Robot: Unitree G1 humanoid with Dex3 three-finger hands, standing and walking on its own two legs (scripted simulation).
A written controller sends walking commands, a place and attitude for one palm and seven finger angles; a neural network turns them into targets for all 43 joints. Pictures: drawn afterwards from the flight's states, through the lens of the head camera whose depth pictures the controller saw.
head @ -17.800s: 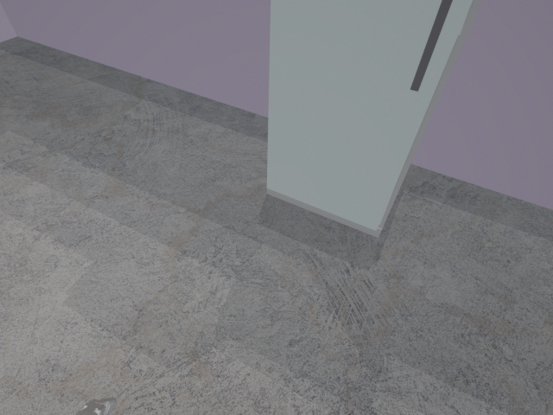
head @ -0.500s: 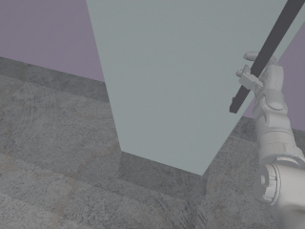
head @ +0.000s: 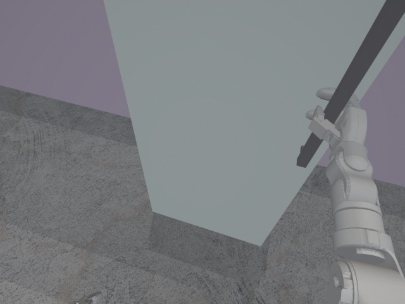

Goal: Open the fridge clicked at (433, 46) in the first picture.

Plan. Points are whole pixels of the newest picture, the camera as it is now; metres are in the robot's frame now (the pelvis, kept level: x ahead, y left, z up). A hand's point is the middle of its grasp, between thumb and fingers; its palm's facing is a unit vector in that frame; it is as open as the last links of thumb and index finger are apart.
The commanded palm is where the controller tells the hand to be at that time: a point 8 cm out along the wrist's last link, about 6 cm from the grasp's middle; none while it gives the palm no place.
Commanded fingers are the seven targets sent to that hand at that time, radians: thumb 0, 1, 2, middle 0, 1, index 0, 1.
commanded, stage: pull the door a little, standing still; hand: right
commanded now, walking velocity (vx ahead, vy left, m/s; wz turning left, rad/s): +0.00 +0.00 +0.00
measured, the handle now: (338, 94) +0.48 -0.20 +0.20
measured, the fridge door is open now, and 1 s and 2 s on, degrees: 1 26 59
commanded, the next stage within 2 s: walk backward, drawing the door open in 0.44 s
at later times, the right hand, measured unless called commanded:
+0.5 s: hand (310, 146) +0.37 -0.14 +0.16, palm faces +0.17 +0.99 +0.01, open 5.7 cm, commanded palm +0.30 -0.18 +0.16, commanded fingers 0.00 -0.90 -0.90 0.45 1.40 0.45 1.40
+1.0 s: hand (271, 212) +0.24 -0.06 +0.15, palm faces +0.20 +0.96 -0.19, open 6.7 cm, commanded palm +0.20 -0.11 +0.15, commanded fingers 0.00 -0.90 -0.90 0.45 1.40 0.45 1.40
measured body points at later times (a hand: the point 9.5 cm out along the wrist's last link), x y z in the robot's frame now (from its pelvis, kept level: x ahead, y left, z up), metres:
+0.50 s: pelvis +0.03 +0.01 +0.01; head +0.02 +0.04 +0.45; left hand +0.19 +0.24 -0.09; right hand +0.36 -0.19 +0.16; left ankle -0.06 +0.12 -0.73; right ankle -0.03 -0.13 -0.73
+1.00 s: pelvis -0.02 +0.07 +0.00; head +0.01 +0.13 +0.45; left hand +0.17 +0.26 -0.12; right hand +0.23 -0.11 +0.16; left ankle +0.00 +0.11 -0.73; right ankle -0.07 -0.08 -0.68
